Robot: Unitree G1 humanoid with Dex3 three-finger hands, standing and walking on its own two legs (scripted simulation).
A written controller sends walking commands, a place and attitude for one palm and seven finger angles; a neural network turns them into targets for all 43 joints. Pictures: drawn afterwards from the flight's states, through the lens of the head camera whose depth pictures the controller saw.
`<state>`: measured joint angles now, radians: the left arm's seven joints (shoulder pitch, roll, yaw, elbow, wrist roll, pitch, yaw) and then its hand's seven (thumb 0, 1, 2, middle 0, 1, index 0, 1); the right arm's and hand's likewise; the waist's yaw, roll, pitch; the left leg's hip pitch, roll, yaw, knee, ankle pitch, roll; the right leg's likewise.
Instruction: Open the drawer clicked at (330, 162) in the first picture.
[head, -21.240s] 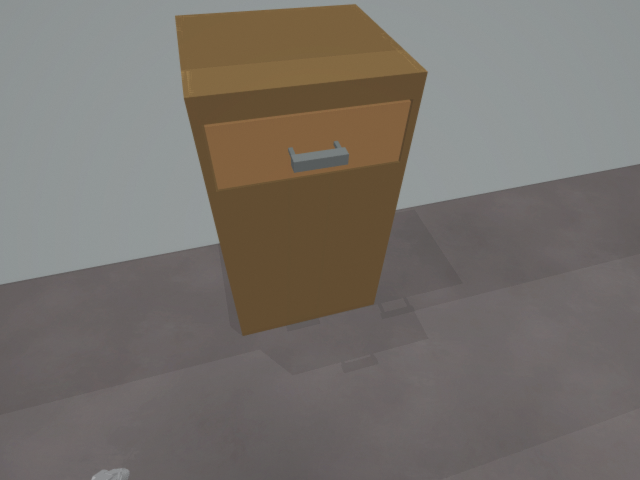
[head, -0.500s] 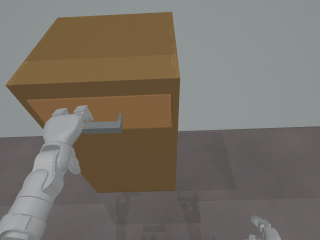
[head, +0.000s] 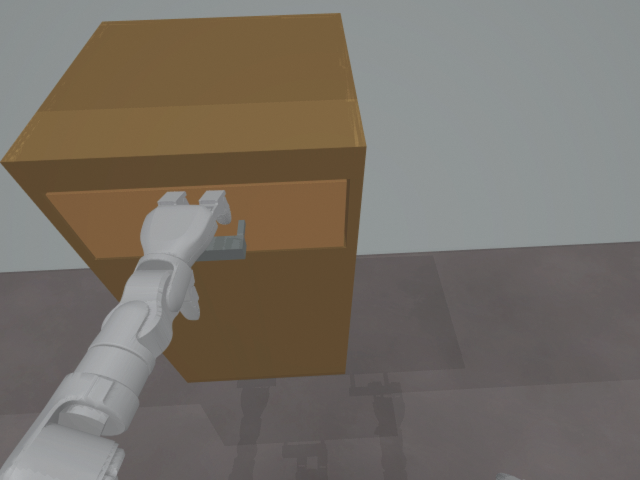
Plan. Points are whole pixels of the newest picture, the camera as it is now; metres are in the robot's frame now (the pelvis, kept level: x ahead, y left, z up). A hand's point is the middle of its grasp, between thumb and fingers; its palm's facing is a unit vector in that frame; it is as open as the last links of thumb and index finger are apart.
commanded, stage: move the hooked fingers above the handle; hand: left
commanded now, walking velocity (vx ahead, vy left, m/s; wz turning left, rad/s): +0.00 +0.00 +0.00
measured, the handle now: (207, 238) +0.47 +0.21 -0.01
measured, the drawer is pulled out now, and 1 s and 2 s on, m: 0.00 0.00 0.00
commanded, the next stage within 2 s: none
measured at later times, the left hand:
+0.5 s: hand (198, 247) +0.40 +0.20 +0.05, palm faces +0.02 -0.04 -1.00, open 13.8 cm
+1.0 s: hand (202, 237) +0.42 +0.19 +0.06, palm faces +0.06 -0.04 -1.00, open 13.8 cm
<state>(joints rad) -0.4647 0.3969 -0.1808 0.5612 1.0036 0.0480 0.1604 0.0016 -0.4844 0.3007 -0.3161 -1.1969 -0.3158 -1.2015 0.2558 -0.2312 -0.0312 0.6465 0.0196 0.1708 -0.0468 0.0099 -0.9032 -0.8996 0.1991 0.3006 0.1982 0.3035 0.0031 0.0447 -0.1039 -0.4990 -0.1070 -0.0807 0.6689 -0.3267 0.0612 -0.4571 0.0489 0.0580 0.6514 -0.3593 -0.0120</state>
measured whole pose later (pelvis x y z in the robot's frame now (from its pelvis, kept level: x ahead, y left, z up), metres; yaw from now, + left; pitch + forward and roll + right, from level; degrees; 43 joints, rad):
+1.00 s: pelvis +0.00 -0.02 +0.00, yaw -1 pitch +11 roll +0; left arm -0.50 0.42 -0.07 0.67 1.04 -0.05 0.27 0.00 -0.48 0.30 -0.32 -1.20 -0.32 -1.20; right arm 0.23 -0.24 -0.05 0.65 0.02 0.16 -0.06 0.01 -0.90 -0.90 0.20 0.30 0.20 0.30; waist 0.00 0.04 -0.13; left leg -0.53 -0.07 -0.07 0.68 -0.34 0.03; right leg -0.50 0.08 0.06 0.68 -0.37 -0.04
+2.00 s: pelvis +0.00 -0.01 +0.00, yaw -1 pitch +12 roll -1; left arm -0.56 0.47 -0.05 0.77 1.03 0.03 0.31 0.00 -0.48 0.30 -0.31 -1.20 -0.32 -1.20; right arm 0.26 -0.26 -0.05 0.68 0.03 0.16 -0.06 0.01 -0.90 -0.90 0.20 0.30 0.20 0.30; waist -0.01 0.05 -0.13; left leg -0.56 -0.08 -0.07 0.69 -0.33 0.05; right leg -0.52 0.07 0.07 0.68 -0.35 -0.03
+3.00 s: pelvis +0.00 -0.01 +0.00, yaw -3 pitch +11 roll +0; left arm -0.51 0.49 -0.04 0.81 1.00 0.17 0.23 0.01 -0.48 0.30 -0.36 -1.22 -0.31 -1.20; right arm 0.22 -0.22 -0.01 0.67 0.05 0.20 -0.08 0.01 -0.90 -0.90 0.20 0.30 0.20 0.30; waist 0.00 0.05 -0.12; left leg -0.50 -0.07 -0.04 0.63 -0.32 0.05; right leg -0.48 0.08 0.09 0.62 -0.33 -0.02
